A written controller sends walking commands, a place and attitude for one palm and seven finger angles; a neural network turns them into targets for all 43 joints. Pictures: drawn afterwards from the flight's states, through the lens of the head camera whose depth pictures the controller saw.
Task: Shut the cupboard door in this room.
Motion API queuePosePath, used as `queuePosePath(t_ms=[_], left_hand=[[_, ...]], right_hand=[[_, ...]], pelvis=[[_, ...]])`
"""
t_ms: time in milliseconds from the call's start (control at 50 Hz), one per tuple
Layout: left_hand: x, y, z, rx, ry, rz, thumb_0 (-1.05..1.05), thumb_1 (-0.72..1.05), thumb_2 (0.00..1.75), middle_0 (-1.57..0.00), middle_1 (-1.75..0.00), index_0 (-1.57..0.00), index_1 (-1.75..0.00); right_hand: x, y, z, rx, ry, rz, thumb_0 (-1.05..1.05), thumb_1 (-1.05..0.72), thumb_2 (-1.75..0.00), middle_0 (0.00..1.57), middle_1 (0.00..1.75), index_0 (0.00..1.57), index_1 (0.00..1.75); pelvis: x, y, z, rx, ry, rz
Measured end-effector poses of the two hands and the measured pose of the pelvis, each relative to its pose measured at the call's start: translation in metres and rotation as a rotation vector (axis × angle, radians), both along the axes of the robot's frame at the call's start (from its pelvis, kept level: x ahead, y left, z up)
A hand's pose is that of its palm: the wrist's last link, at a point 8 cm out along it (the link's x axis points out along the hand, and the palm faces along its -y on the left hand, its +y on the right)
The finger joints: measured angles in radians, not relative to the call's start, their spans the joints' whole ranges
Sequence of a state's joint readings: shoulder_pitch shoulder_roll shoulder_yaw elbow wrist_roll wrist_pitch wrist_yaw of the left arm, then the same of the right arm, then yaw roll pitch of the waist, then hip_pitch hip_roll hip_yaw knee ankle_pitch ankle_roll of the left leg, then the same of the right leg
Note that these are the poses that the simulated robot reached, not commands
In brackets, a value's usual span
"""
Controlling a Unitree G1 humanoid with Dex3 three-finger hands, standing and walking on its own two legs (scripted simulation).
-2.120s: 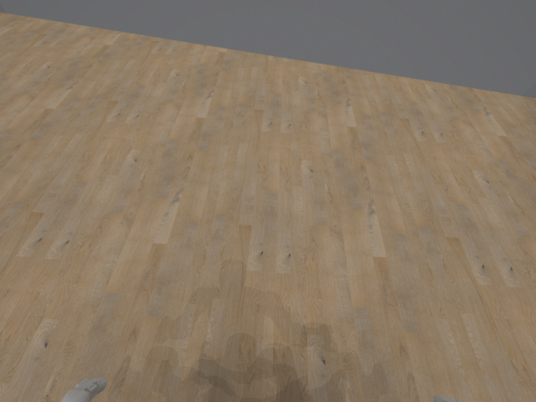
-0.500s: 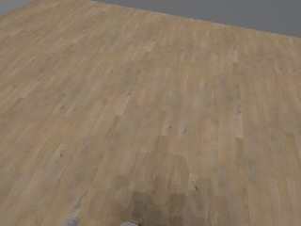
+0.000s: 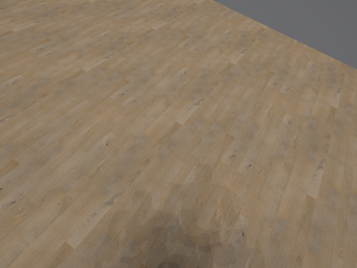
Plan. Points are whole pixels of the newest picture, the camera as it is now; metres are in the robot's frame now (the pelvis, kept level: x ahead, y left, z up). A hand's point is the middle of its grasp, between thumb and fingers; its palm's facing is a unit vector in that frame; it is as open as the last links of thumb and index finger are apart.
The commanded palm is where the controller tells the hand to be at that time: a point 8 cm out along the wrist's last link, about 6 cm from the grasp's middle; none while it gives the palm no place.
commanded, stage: turn or walk to find it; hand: left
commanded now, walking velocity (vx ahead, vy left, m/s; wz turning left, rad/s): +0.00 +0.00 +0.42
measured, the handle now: out of the picture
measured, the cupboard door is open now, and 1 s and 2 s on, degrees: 75 75 75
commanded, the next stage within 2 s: none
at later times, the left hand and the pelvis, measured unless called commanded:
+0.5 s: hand out of the picture +0.02 +0.18 -0.13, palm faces +0.21 -0.93 -0.29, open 7.4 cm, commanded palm none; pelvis -0.05 -0.04 +0.01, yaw +11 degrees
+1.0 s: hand out of the picture -0.17 +0.19 -0.18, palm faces +0.47 -0.85 -0.23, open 7.4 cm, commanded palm none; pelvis -0.10 -0.01 +0.01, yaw +24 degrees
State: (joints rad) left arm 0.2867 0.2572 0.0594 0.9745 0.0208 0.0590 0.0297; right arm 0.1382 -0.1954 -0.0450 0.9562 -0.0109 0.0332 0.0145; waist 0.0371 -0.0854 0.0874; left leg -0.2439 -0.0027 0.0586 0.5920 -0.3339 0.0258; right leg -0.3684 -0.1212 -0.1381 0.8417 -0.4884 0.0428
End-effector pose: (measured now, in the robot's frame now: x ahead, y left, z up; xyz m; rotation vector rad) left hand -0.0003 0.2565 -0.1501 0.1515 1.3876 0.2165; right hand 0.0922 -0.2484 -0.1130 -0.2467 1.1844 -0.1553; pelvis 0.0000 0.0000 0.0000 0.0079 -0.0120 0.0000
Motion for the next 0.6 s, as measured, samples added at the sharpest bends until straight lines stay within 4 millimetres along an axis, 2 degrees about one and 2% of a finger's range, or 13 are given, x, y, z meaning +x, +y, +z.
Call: queuePosePath(t_ms=[80, 200, 300, 400, 460, 600], left_hand=[[-0.006, 0.012, 0.008, 0.002, -0.005, 0.032, 0.01, 0.90, 0.90, -0.20, -0.30, -0.20, -0.30], [0.005, 0.018, 0.022, 0.019, -0.099, 0.050, 0.01, 0.91, 0.90, -0.20, -0.30, -0.19, -0.30], [0.019, 0.008, 0.032, 0.043, -0.168, 0.047, 0.00, 0.91, 0.90, -0.19, -0.30, -0.19, -0.30], [0.026, -0.014, 0.041, 0.077, -0.243, 0.046, 0.00, 0.90, 0.90, -0.20, -0.30, -0.19, -0.30], [0.016, -0.029, 0.046, 0.095, -0.268, 0.055, 0.00, 0.90, 0.90, -0.20, -0.30, -0.20, -0.30], [-0.031, -0.052, 0.051, 0.085, -0.226, 0.142, 0.00, 0.90, 0.90, -0.20, -0.30, -0.20, -0.30]], right_hand=[[0.003, 0.019, 0.010, 0.005, -0.026, 0.031, 0.00, -0.91, -0.90, 0.20, 0.30, 0.20, 0.30], [-0.007, 0.028, 0.008, 0.030, -0.023, 0.052, 0.00, -0.90, -0.90, 0.21, 0.30, 0.20, 0.30], [-0.027, 0.017, -0.002, 0.052, 0.009, 0.047, 0.00, -0.90, -0.90, 0.21, 0.30, 0.20, 0.30], [-0.050, -0.008, -0.023, 0.077, 0.065, 0.047, 0.01, -0.90, -0.90, 0.21, 0.30, 0.20, 0.30], [-0.060, -0.023, -0.031, 0.083, 0.101, 0.056, 0.01, -0.90, -0.90, 0.21, 0.30, 0.20, 0.30], [-0.070, -0.046, -0.022, 0.069, 0.159, 0.106, 0.01, -0.91, -0.90, 0.20, 0.30, 0.20, 0.30]], pelvis=[[-0.005, 0.007, 0.009, -0.020, -0.005, 0.026], [-0.015, 0.010, 0.014, -0.023, -0.009, 0.066], [-0.025, 0.000, 0.012, -0.011, -0.010, 0.099], [-0.035, -0.021, 0.005, 0.011, -0.002, 0.140], [-0.042, -0.033, 0.003, 0.008, -0.011, 0.174], [-0.051, -0.047, 0.013, 0.027, -0.018, 0.251]])
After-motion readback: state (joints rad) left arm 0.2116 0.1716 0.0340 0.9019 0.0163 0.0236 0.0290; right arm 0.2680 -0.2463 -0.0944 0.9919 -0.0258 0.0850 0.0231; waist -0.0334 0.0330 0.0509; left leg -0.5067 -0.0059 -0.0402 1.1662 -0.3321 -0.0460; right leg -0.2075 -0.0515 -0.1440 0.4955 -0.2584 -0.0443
